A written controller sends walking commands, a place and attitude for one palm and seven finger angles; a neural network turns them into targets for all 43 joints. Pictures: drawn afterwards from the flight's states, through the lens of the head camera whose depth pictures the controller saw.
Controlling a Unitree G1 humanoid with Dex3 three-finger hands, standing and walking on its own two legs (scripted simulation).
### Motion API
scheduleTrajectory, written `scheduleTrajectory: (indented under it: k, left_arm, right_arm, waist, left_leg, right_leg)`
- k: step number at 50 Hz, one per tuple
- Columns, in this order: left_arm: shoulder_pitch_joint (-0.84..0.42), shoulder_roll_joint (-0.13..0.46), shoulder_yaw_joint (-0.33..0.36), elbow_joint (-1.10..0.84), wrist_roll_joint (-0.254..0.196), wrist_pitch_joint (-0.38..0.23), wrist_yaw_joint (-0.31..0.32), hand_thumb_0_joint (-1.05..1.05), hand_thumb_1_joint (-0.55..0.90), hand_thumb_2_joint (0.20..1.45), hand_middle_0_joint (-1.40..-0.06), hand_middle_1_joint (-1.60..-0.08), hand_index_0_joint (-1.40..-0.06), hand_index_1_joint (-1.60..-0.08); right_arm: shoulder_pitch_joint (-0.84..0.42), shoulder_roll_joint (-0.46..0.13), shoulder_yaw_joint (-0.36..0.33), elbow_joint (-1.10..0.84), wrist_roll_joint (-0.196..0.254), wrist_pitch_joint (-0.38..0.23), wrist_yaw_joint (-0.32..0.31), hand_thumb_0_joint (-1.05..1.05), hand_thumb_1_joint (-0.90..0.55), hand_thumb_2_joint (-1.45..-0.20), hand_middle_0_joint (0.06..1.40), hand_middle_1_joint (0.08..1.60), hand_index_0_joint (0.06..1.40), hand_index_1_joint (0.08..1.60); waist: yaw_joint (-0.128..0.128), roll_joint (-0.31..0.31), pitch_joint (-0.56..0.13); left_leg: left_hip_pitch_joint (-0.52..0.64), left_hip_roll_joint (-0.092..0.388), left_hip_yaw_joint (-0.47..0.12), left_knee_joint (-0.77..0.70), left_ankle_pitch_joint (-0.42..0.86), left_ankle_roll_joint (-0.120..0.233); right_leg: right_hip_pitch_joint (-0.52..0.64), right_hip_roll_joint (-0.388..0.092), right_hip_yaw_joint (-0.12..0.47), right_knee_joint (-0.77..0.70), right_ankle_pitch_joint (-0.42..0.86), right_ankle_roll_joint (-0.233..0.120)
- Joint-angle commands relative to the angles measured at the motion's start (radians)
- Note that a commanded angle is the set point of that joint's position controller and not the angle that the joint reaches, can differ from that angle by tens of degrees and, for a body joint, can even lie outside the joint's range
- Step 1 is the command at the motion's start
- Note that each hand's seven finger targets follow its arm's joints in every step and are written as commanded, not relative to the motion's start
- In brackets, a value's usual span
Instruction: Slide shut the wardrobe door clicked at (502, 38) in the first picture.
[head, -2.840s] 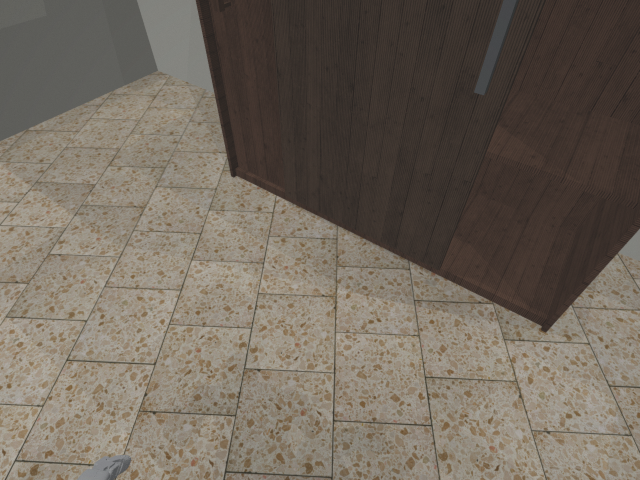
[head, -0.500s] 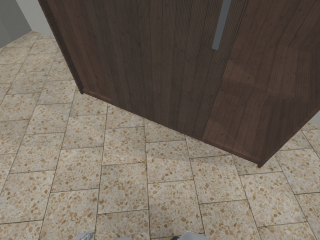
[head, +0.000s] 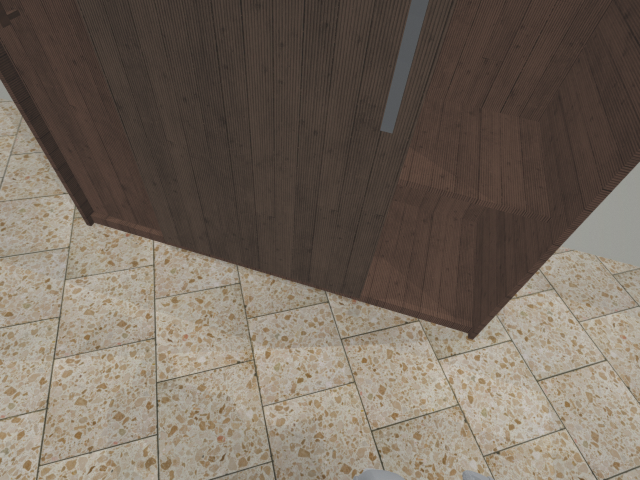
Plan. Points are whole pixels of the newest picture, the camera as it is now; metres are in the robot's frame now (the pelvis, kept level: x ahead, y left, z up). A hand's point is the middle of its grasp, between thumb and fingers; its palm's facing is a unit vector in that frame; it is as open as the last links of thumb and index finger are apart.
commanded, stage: turn to face it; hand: left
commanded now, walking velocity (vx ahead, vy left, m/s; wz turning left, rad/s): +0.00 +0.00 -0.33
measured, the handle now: (410, 40) +0.77 -0.06 +0.18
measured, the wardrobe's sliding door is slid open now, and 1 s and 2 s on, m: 0.40 0.40 0.40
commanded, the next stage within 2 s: take the last steps up to it in 0.18 s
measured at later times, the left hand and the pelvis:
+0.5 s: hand out of the picture +0.13 +0.13 -0.15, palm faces -0.12 -0.96 -0.24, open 7.3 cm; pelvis +0.03 -0.04 +0.00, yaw -9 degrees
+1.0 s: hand (230, 430) +0.20 +0.15 -0.17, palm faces -0.17 -0.97 -0.16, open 7.4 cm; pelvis +0.16 -0.03 +0.01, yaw -13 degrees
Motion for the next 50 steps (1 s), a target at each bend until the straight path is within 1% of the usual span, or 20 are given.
scheduleTrajectory:
  k: [1,8,11,13,14,15,16,17,18,19,21,24,32,35,36,37,38,40,43,50]
  left_arm:
    - [0.032,0.043,0.008,-0.058,-0.006,-0.01,-0.005,0.0,0.9,0.9,-0.2,-0.3,-0.2,-0.3]
    - [-0.081,0.014,-0.019,-0.082,-0.008,-0.008,-0.002,0.0,0.9,0.9,-0.2,-0.3,-0.2,-0.3]
    - [-0.077,0.01,-0.025,-0.08,-0.01,-0.018,0.001,0.0,0.9,0.9,-0.2,-0.3,-0.2,-0.3]
    - [-0.022,0.034,-0.022,-0.061,-0.008,-0.032,0.005,0.0,0.9,0.9,-0.2,-0.3,-0.2,-0.3]
    - [0.035,0.081,-0.014,-0.042,-0.004,-0.045,0.012,0.0,0.9,0.9,-0.2,-0.3,-0.2,-0.3]
    - [0.087,0.184,0.005,-0.021,0.003,-0.057,0.026,0.0,0.9,0.9,-0.2,-0.3,-0.2,-0.3]
    - [0.136,0.203,0.001,-0.003,-0.014,-0.053,0.03,0.0,0.9,0.9,-0.2,-0.3,-0.2,-0.3]
    - [0.112,0.175,-0.004,-0.004,-0.012,-0.05,0.032,0.0,0.9,0.9,-0.2,-0.3,-0.2,-0.3]
    - [0.082,0.149,0.002,-0.005,-0.011,-0.053,0.038,0.0,0.9,0.9,-0.2,-0.3,-0.2,-0.3]
    - [0.058,0.117,-0.008,-0.005,-0.012,-0.058,0.038,0.0,0.9,0.9,-0.2,-0.3,-0.2,-0.3]
    - [0.018,0.088,-0.023,-0.011,-0.012,-0.072,0.033,0.0,0.9,0.9,-0.2,-0.3,-0.2,-0.3]
    - [0.026,0.084,-0.026,-0.002,-0.01,-0.089,0.026,0.0,0.9,0.9,-0.2,-0.3,-0.2,-0.3]
    - [0.097,0.103,-0.021,0.049,-0.004,-0.103,0.021,0.0,0.9,0.9,-0.2,-0.3,-0.2,-0.3]
    - [0.072,0.095,-0.02,0.061,-0.012,-0.098,0.017,0.0,0.9,0.9,-0.2,-0.3,-0.2,-0.3]
    - [0.078,0.061,-0.026,0.062,-0.016,-0.097,0.011,0.0,0.9,0.9,-0.2,-0.3,-0.2,-0.3]
    - [0.096,-0.005,-0.037,0.047,-0.025,-0.095,0.002,0.0,0.9,0.9,-0.2,-0.3,-0.2,-0.3]
    - [0.043,0.002,-0.04,0.009,-0.018,-0.099,0.001,0.0,0.9,0.9,-0.2,-0.3,-0.2,-0.3]
    - [0.002,0.017,-0.03,0.024,0.0,-0.091,-0.001,0.0,0.9,0.9,-0.2,-0.3,-0.2,-0.3]
    - [0.067,-0.02,-0.034,0.068,0.0,-0.086,-0.017,0.0,0.9,0.9,-0.2,-0.3,-0.2,-0.3]
    - [0.009,-0.048,-0.04,0.052,-0.006,-0.068,-0.01,0.0,0.9,0.9,-0.2,-0.3,-0.2,-0.3]
  right_arm:
    - [0.058,-0.16,-0.041,-0.047,0.002,-0.029,-0.012,0.0,-0.9,-0.9,0.2,0.3,0.2,0.3]
    - [0.178,-0.192,-0.062,0.023,-0.003,-0.017,-0.004,0.0,-0.9,-0.9,0.2,0.3,0.2,0.3]
    - [0.187,-0.212,-0.072,0.043,-0.004,-0.01,0.002,0.0,-0.9,-0.9,0.2,0.3,0.2,0.3]
    - [0.183,-0.213,-0.073,0.048,0.004,-0.007,0.008,0.0,-0.9,-0.9,0.2,0.3,0.2,0.3]
    - [0.193,-0.182,-0.067,0.048,0.013,-0.007,0.014,0.0,-0.9,-0.9,0.2,0.3,0.2,0.3]
    - [0.183,-0.1,-0.044,0.019,0.017,-0.005,0.018,0.0,-0.9,-0.9,0.2,0.3,0.2,0.3]
    - [0.108,-0.108,-0.037,-0.003,0.01,0.007,0.009,0.0,-0.9,-0.9,0.2,0.3,0.2,0.3]
    - [0.095,-0.105,-0.038,-0.002,0.007,0.01,0.01,0.0,-0.9,-0.9,0.2,0.3,0.2,0.3]
    - [0.103,-0.108,-0.041,0.008,0.0,0.012,0.016,0.0,-0.9,-0.9,0.2,0.3,0.2,0.3]
    - [0.092,-0.125,-0.042,0.02,-0.004,0.007,0.022,0.0,-0.9,-0.9,0.2,0.3,0.2,0.3]
    - [0.114,-0.117,-0.048,0.044,-0.01,0.001,0.035,0.0,-0.9,-0.9,0.2,0.3,0.2,0.3]
    - [0.146,-0.094,-0.051,0.062,-0.01,0.0,0.044,0.0,-0.9,-0.9,0.2,0.3,0.2,0.3]
    - [0.059,-0.08,-0.048,0.023,0.0,-0.03,0.055,0.0,-0.9,-0.9,0.2,0.3,0.2,0.3]
    - [0.197,-0.09,-0.046,0.072,0.001,-0.049,0.045,0.0,-0.9,-0.9,0.2,0.3,0.2,0.3]
    - [0.295,-0.128,-0.053,0.106,-0.001,-0.06,0.034,0.0,-0.9,-0.9,0.2,0.3,0.2,0.3]
    - [0.394,-0.225,-0.074,0.13,-0.014,-0.067,0.025,0.0,-0.9,-0.9,0.2,0.3,0.2,0.3]
    - [0.452,-0.269,-0.081,0.131,-0.009,-0.056,0.02,0.0,-0.9,-0.9,0.2,0.3,0.2,0.3]
    - [0.333,-0.187,-0.057,0.11,-0.007,-0.056,0.012,0.0,-0.9,-0.9,0.2,0.3,0.2,0.3]
    - [0.241,-0.104,-0.028,0.102,0.005,-0.081,0.005,0.0,-0.9,-0.9,0.2,0.3,0.2,0.3]
    - [0.317,-0.094,-0.029,0.164,0.007,-0.086,0.002,0.0,-0.9,-0.9,0.2,0.3,0.2,0.3]
  waist:
    - [-0.03,0.184,-0.079]
    - [-0.091,0.241,-0.068]
    - [-0.085,0.253,-0.082]
    - [-0.049,0.201,-0.113]
    - [-0.023,0.096,-0.158]
    - [-0.005,-0.198,-0.178]
    - [0.036,-0.198,-0.165]
    - [0.024,-0.148,-0.12]
    - [0.016,-0.239,-0.103]
    - [0.008,-0.189,-0.044]
    - [-0.03,-0.083,0.008]
    - [-0.049,-0.084,0.041]
    - [-0.023,-0.074,0.072]
    - [-0.089,-0.014,0.032]
    - [-0.126,0.108,-0.009]
    - [-0.151,0.354,-0.041]
    - [-0.164,0.395,-0.023]
    - [-0.126,0.24,0.075]
    - [-0.056,0.101,0.063]
    - [-0.056,0.143,0.055]
  left_leg:
    - [0.143,0.236,-0.116,-0.185,0.519,0.088]
    - [0.203,0.275,-0.082,-0.14,0.589,0.115]
    - [0.19,0.284,-0.076,-0.099,0.557,0.099]
    - [0.131,0.253,-0.031,-0.008,0.478,0.04]
    - [0.027,0.214,0.016,0.106,0.326,-0.017]
    - [-0.239,0.096,0.09,0.289,-0.164,-0.077]
    - [-0.289,0.058,-0.016,0.42,-0.38,-0.084]
    - [-0.337,0.062,-0.068,0.509,-0.347,-0.077]
    - [-0.377,0.072,-0.081,0.553,-0.297,-0.071]
    - [-0.399,0.075,-0.087,0.59,-0.225,-0.074]
    - [-0.353,0.083,-0.078,0.574,-0.127,-0.083]
    - [-0.306,0.073,-0.055,0.499,-0.056,-0.089]
    - [-0.21,0.052,-0.047,0.197,-0.071,-0.06]
    - [0.078,0.007,0.0,-0.004,0.033,-0.05]
    - [0.23,0.037,-0.059,-0.075,-0.015,-0.035]
    - [0.341,0.271,-0.389,-0.209,-0.161,0.042]
    - [0.297,0.401,-0.595,-0.346,-0.279,0.118]
    - [0.124,0.364,-0.526,-0.403,-0.36,0.129]
    - [0.081,0.264,-0.275,-0.376,-0.027,0.088]
    - [0.18,0.222,-0.098,-0.326,0.391,0.126]
  right_leg:
    - [-0.076,-0.06,-0.008,0.122,0.044,0.03]
    - [0.031,-0.078,-0.088,-0.228,-0.027,0.021]
    - [0.12,-0.061,-0.106,-0.379,0.005,-0.003]
    - [0.275,-0.057,-0.117,-0.598,0.213,-0.016]
    - [0.438,-0.14,-0.026,-0.689,0.395,-0.038]
    - [0.615,-0.373,0.258,-0.717,0.65,-0.123]
    - [0.551,-0.443,0.3,-0.716,0.705,-0.224]
    - [0.53,-0.407,0.25,-0.735,0.55,-0.255]
    - [0.513,-0.365,0.249,-0.77,0.377,-0.235]
    - [0.48,-0.341,0.249,-0.793,0.283,-0.23]
    - [0.374,-0.301,0.171,-0.813,0.231,-0.208]
    - [0.315,-0.269,0.135,-0.863,0.147,-0.199]
    - [0.322,-0.296,0.184,-0.863,0.084,-0.224]
    - [0.2,-0.221,0.106,-0.728,0.047,-0.172]
    - [0.128,-0.157,0.056,-0.556,0.095,-0.141]
    - [-0.05,-0.041,-0.057,-0.265,-0.003,-0.088]
    - [-0.137,-0.013,-0.075,-0.043,-0.136,-0.075]
    - [-0.174,-0.099,-0.008,0.131,-0.016,-0.079]
    - [-0.099,-0.138,-0.014,0.1,0.156,-0.051]
    - [-0.112,-0.149,-0.074,-0.136,0.209,-0.017]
